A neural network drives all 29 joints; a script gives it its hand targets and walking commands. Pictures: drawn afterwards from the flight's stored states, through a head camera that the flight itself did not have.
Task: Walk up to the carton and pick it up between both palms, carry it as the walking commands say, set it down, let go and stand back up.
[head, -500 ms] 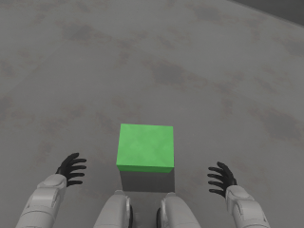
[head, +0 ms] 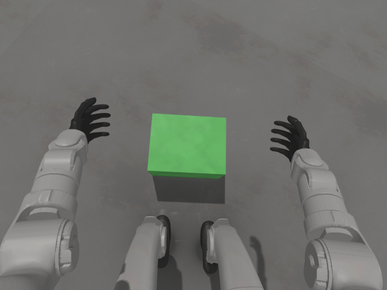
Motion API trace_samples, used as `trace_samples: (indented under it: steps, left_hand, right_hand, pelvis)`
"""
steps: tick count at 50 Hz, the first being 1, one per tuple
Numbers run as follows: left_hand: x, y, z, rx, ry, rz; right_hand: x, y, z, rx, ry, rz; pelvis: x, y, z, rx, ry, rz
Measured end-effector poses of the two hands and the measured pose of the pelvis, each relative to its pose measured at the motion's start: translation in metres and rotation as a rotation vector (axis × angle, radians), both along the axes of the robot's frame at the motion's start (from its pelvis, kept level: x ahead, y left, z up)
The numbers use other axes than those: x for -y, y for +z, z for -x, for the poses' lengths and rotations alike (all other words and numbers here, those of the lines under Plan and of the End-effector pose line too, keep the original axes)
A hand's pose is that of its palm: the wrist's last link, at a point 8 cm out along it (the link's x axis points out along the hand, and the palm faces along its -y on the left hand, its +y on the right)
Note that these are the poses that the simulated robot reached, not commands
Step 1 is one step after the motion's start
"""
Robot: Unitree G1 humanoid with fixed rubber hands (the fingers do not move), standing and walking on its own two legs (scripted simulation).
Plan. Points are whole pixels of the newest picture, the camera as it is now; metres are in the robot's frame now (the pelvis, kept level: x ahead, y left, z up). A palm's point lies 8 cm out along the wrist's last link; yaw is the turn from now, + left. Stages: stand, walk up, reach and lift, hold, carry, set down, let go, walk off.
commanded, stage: reach and lift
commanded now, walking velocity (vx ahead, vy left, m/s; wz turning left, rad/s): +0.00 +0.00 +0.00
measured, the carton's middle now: (187, 148) +0.50 -0.01 -0.59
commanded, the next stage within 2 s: none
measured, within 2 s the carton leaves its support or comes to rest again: neither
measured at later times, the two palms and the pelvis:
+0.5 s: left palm (86, 99) +0.51 +0.24 -0.12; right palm (292, 115) +0.48 -0.25 -0.13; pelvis +0.01 +0.00 -0.03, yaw -1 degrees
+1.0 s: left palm (107, 122) +0.50 +0.24 -0.28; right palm (270, 131) +0.49 -0.25 -0.27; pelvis -0.02 +0.00 -0.17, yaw -1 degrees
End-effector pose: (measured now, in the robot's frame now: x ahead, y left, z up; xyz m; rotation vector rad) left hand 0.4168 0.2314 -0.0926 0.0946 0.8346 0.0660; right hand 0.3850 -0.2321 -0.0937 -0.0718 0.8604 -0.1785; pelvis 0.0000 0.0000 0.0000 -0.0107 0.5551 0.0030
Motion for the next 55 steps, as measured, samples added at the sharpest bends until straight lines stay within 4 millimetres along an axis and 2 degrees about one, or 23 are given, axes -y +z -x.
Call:
trace_samples:
  steps: [9,17,21,26,33,46,55]
  left_hand:
    - [-0.004,-0.008,-0.046,0.098,0.018,0.005]
    - [-0.008,-0.015,-0.079,0.158,0.033,0.013]
    - [-0.010,-0.021,-0.087,0.172,0.036,0.014]
    - [-0.011,-0.034,-0.089,0.173,0.042,0.014]
    - [-0.009,-0.071,-0.087,0.154,0.057,0.022]
    - [-0.007,-0.162,-0.087,0.162,0.080,0.026]
    - [-0.009,-0.216,-0.088,0.166,0.078,0.024]
  right_hand:
    - [0.012,-0.009,-0.047,0.097,-0.014,-0.008]
    - [0.014,-0.016,-0.085,0.157,-0.007,-0.009]
    - [0.013,-0.023,-0.095,0.174,-0.003,-0.010]
    - [0.015,-0.037,-0.096,0.170,-0.002,-0.010]
    - [0.019,-0.072,-0.092,0.152,-0.013,-0.019]
    - [0.020,-0.156,-0.100,0.167,-0.012,-0.023]
    - [0.013,-0.211,-0.104,0.172,-0.014,-0.031]
  pelvis:
    - [-0.001,-0.009,-0.006,-0.111,0.002,0.008]
    - [-0.001,-0.018,-0.009,-0.186,0.001,0.012]
    - [-0.001,-0.023,-0.011,-0.219,0.000,0.015]
    - [-0.002,-0.032,-0.012,-0.257,-0.004,0.016]
    - [-0.001,-0.060,-0.006,-0.295,-0.009,0.013]
    - [0.002,-0.143,0.015,-0.319,-0.013,0.008]
    - [0.003,-0.194,0.026,-0.306,-0.016,0.007]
